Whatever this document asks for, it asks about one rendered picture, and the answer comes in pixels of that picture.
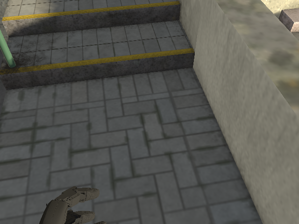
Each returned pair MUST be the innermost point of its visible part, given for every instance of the robot left hand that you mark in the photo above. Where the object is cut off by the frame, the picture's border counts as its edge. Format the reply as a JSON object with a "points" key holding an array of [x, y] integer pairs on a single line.
{"points": [[57, 211]]}

